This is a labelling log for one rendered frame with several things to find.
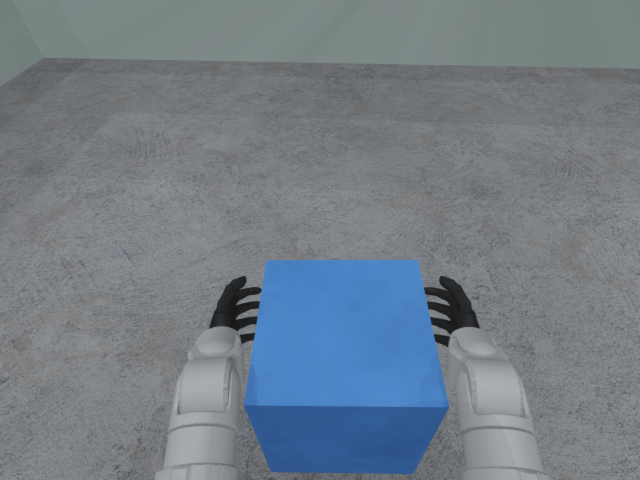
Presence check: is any left robot forearm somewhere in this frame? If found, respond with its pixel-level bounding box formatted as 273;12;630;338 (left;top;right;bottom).
154;326;245;480

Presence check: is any robot right hand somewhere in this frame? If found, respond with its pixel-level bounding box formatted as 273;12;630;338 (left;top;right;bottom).
424;276;480;347

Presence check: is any right robot forearm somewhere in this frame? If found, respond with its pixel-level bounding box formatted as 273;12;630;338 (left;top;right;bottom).
447;327;553;480

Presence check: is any robot left hand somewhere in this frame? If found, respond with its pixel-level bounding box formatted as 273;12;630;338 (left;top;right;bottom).
209;276;262;344

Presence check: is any carton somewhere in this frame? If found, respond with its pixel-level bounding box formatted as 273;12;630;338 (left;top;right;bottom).
244;260;449;474

